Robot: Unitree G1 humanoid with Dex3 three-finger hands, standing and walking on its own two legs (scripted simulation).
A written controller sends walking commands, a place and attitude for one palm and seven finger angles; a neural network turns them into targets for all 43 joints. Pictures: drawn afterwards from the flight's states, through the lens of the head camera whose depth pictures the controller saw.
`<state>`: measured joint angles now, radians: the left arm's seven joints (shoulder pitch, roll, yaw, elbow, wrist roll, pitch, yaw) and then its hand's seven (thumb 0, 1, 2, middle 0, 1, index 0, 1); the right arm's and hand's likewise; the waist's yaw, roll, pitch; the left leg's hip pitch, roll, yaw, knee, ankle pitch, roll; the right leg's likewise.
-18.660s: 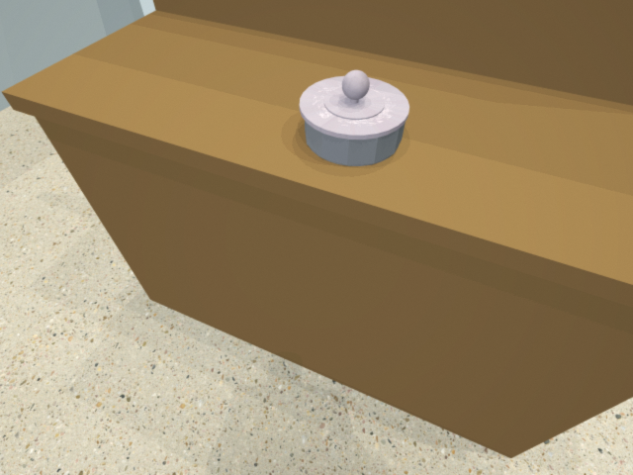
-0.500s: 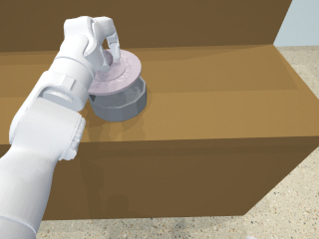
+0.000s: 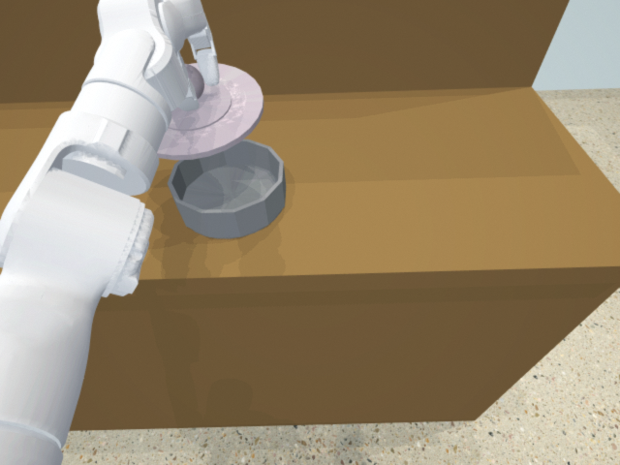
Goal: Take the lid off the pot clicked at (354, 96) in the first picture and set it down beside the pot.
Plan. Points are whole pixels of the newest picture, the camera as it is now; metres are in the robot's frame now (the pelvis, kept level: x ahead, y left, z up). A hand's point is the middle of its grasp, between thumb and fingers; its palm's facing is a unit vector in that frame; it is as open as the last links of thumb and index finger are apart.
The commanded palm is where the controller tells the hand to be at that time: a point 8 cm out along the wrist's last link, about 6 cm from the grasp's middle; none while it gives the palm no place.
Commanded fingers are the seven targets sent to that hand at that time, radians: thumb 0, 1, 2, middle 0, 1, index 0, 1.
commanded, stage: lift the lid straight up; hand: left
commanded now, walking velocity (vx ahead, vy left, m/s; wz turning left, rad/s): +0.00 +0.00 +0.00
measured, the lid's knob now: (185, 83) +0.51 +0.13 +0.26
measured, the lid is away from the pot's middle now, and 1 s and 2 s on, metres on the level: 0.03 0.04 0.17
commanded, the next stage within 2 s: move the lid sideways beside the pot in 0.72 s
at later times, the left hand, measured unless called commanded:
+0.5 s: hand (162, 34) +0.48 +0.13 +0.33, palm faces -0.16 -0.16 -0.97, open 6.9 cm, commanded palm +0.47 +0.12 +0.39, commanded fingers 0.00 0.72 0.82 -0.90 -1.08 -0.95 -1.11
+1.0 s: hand (154, 32) +0.47 +0.14 +0.33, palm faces -0.14 -0.12 -0.98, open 6.9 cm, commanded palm +0.46 +0.15 +0.39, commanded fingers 0.00 0.72 0.82 -0.90 -1.08 -0.95 -1.11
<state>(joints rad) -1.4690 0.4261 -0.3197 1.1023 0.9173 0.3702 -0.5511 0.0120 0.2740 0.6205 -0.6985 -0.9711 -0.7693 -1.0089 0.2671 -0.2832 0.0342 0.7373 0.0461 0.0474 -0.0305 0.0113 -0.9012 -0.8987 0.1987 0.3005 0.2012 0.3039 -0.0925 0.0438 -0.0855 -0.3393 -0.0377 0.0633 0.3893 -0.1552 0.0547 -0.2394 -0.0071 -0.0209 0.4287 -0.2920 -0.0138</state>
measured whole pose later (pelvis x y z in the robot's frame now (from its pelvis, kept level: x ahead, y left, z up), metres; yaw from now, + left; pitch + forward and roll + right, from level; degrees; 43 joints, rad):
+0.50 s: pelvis +0.00 +0.00 +0.00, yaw +0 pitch +6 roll +1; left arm -1.60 0.44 -0.30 1.17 0.94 0.43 -0.56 0.02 0.27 0.62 -0.70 -0.97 -0.78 -1.01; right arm 0.25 -0.29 0.05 0.75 0.05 0.04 -0.03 0.01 -0.90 -0.90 0.20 0.30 0.20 0.30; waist -0.10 0.05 -0.09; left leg -0.34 -0.04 0.06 0.38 -0.15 0.05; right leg -0.24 -0.01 -0.02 0.42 -0.29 -0.01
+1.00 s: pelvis +0.00 +0.00 +0.00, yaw +0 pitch +6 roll +1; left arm -1.57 0.46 -0.29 1.11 0.97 0.40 -0.58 0.02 0.27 0.63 -0.70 -0.97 -0.78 -1.01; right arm 0.21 -0.28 0.06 0.72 0.05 0.06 -0.03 0.01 -0.90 -0.90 0.20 0.30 0.20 0.30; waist -0.09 0.04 -0.09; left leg -0.34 -0.04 0.06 0.39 -0.15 0.05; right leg -0.25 -0.01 -0.02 0.44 -0.29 -0.01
